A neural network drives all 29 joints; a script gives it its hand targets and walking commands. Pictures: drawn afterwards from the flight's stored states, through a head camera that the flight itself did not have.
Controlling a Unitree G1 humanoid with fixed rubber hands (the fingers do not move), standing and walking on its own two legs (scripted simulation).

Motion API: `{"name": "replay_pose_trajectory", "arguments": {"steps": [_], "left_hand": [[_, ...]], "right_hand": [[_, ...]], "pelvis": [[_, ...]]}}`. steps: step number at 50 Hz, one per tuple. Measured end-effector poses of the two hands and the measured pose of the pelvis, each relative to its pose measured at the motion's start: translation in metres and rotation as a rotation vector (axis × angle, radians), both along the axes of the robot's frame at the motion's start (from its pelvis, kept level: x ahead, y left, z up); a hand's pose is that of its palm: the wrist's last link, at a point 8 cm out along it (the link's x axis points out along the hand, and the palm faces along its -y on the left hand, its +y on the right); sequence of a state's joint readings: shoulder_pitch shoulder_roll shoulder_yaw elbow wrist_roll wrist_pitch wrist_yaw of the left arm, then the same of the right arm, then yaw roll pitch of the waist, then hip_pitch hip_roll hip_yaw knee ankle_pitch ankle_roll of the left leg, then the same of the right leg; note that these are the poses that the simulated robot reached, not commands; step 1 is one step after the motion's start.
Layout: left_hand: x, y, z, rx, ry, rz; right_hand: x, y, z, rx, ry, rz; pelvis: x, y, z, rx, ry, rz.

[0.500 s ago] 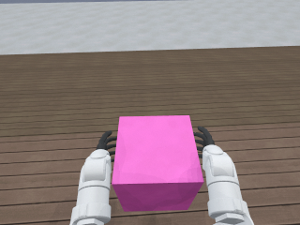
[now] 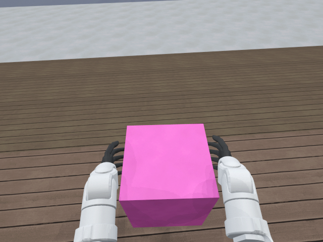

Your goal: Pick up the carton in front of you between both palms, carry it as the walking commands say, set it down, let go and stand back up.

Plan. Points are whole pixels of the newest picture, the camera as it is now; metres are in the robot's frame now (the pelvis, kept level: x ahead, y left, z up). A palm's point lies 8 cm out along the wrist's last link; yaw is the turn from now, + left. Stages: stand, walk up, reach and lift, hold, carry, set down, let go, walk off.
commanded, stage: carry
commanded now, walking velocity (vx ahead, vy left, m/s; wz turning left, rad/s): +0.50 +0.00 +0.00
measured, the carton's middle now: (166, 178) +0.30 +0.00 -0.02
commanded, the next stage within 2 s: none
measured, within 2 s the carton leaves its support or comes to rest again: neither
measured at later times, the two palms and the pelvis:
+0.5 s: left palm (123, 117) +0.45 +0.13 +0.09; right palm (221, 116) +0.44 -0.17 +0.09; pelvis +0.19 -0.01 +0.00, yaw -1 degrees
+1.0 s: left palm (142, 68) +0.75 +0.09 +0.10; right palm (212, 65) +0.77 -0.21 +0.09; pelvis +0.49 -0.07 +0.01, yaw +1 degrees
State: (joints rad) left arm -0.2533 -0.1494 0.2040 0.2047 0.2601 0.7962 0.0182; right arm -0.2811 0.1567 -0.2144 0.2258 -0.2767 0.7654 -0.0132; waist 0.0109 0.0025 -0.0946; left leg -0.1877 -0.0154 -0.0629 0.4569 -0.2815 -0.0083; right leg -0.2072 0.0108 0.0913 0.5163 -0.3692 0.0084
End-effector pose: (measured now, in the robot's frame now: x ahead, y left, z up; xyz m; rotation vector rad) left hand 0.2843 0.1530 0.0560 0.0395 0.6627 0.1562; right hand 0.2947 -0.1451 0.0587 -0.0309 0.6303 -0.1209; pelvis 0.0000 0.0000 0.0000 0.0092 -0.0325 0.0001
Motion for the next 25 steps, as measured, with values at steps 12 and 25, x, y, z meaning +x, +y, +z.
{"name": "replay_pose_trajectory", "arguments": {"steps": [12, 25], "left_hand": [[0.054, -0.023, 0.024, -0.033, 0.022, 0.026], [0.165, -0.021, 0.029, -0.072, 0.091, 0.001]], "right_hand": [[0.056, -0.024, 0.023, 0.046, 0.025, -0.02], [0.149, -0.022, 0.027, 0.067, 0.092, -0.091]], "pelvis": [[0.064, -0.018, 0.004, 0.017, 0.116, 0.029], [0.187, -0.009, 0.005, -0.011, 0.134, -0.024]]}}
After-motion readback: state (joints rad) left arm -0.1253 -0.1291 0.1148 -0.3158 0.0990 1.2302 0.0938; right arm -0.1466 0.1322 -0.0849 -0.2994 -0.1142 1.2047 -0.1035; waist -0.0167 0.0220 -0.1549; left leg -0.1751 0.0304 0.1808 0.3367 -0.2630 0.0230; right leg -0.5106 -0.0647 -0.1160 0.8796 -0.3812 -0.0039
